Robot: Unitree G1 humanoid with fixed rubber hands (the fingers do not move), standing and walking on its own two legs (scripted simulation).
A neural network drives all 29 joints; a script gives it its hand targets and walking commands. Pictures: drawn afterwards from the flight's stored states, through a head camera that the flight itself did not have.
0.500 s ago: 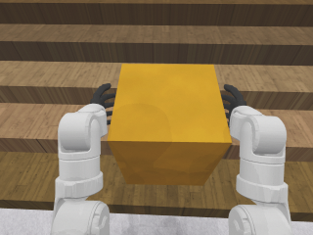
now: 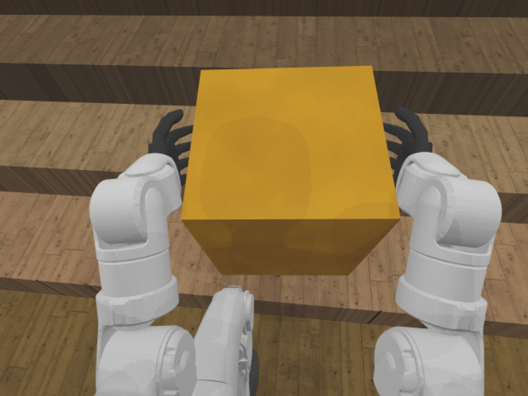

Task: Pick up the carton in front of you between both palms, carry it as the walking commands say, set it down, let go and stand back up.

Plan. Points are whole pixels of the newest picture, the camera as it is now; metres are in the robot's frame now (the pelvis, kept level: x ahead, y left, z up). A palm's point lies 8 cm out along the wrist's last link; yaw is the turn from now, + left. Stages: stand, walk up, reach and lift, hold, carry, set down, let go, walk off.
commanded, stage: carry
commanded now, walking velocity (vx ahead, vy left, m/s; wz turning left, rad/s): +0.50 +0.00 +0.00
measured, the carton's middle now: (284, 186) +0.40 +0.03 +0.08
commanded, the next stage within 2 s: none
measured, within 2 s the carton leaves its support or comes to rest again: neither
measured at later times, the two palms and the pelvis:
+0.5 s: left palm out of the picture +0.74 +0.19 +0.37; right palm out of the picture +0.73 -0.11 +0.40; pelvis +0.36 +0.06 +0.18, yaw +0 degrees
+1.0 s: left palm out of the picture +1.02 +0.30 +0.53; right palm out of the picture +1.05 +0.00 +0.52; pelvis +0.65 +0.13 +0.34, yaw +3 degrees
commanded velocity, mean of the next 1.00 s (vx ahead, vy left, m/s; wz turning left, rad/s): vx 0.50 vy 0.00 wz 0.00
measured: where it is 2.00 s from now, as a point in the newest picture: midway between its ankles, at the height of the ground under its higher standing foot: (258, 29)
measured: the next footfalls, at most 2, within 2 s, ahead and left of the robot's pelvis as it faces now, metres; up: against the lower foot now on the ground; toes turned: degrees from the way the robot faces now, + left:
left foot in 0.06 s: +0.27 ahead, +0.11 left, +0.16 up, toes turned +4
right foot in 0.54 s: +0.58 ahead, -0.03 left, +0.31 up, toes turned -4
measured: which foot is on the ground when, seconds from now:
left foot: up 0.00-0.04, down 0.06-0.56, up 0.58-1.00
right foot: down 0.00-0.06, up 0.08-0.52, down 0.54-1.00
